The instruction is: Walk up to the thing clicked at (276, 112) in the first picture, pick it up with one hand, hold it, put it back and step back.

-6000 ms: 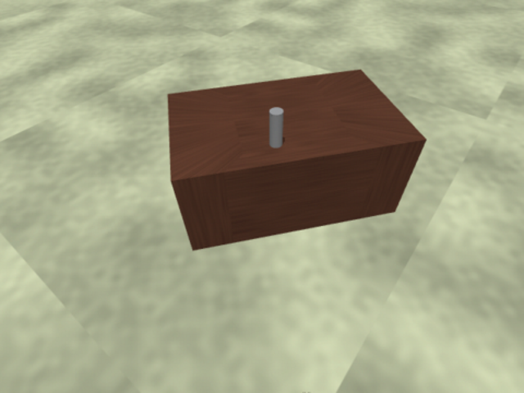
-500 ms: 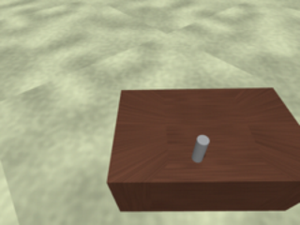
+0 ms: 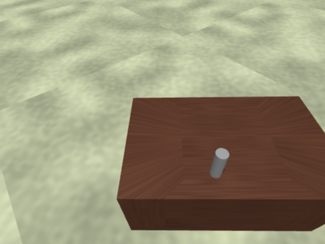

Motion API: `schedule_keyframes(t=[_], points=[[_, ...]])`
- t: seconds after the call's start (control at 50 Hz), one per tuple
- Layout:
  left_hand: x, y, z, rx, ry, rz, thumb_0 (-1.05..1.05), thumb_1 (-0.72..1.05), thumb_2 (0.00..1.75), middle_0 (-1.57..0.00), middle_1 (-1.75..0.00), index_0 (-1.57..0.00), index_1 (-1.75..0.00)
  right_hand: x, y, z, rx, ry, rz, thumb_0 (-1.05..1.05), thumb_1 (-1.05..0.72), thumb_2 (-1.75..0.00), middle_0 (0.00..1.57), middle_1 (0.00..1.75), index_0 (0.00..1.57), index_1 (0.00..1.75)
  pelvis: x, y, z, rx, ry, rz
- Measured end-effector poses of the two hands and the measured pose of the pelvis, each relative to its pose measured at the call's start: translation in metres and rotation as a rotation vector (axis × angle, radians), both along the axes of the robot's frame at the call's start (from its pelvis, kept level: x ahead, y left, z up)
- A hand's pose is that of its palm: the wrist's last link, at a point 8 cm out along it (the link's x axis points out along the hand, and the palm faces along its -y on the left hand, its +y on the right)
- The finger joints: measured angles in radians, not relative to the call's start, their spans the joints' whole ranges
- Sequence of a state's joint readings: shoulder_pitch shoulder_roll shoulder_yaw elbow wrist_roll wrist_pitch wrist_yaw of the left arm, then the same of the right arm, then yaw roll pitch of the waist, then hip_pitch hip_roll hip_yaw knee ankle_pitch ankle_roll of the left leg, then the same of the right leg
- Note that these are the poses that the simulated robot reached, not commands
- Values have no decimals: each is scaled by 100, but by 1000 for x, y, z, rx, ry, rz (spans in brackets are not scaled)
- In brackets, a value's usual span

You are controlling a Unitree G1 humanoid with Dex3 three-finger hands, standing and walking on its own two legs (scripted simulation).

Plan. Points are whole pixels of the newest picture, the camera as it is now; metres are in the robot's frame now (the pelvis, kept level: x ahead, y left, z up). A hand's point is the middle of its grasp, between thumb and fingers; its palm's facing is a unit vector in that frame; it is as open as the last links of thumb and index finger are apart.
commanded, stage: stand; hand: right
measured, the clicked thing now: (218, 163) +0.49 -0.21 -0.26
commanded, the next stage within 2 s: go down in 0.68 s
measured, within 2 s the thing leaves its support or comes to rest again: neither
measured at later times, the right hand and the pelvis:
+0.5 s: hand out of the picture +0.06 -0.25 -0.16, palm faces -0.03 +0.94 -0.33, open 7.4 cm; pelvis -0.01 +0.00 +0.00, yaw +0 degrees
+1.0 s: hand out of the picture +0.14 -0.24 -0.15, palm faces +0.05 +0.95 -0.31, open 10.5 cm; pelvis -0.02 +0.00 -0.01, yaw +0 degrees
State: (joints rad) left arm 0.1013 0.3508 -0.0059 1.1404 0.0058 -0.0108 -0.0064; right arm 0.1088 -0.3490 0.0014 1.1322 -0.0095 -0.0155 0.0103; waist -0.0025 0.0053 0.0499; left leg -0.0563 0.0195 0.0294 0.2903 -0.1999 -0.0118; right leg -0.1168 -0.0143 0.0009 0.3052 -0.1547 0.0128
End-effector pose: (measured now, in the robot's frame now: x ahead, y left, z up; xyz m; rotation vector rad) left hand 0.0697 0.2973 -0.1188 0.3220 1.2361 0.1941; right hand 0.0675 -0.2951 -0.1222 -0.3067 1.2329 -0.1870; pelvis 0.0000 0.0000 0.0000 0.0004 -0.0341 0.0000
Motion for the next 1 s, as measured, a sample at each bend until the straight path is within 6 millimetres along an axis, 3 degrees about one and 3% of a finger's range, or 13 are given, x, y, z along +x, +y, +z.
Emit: schedule_keyframes(t=[0.58,0.8,0.9,1.0], points=[[-12,1,-1,-1,12,8,1,90,89,-20,-30,-21,-30,-12,-1,-1,-1,20,0,0,-90,-90,20,30,20,30,-5,0,0,0,-2,5],[-9,1,0,0,5,7,1,90,89,-20,-30,-20,-30,-8,0,-1,-1,11,4,0,-90,-90,20,30,20,30,-2,0,0,1,-2,6],[30,-8,2,-25,-208,34,1,80,79,-13,-21,-14,-21,27,11,3,18,-137,-5,1,-80,-79,14,22,14,22,-14,-1,-7,3,31,10],[72,-13,10,-21,-367,31,1,57,55,-7,-12,-8,-12,64,11,3,15,-164,-23,1,-55,-55,9,13,9,13,-20,-1,-14,4,91,1]])
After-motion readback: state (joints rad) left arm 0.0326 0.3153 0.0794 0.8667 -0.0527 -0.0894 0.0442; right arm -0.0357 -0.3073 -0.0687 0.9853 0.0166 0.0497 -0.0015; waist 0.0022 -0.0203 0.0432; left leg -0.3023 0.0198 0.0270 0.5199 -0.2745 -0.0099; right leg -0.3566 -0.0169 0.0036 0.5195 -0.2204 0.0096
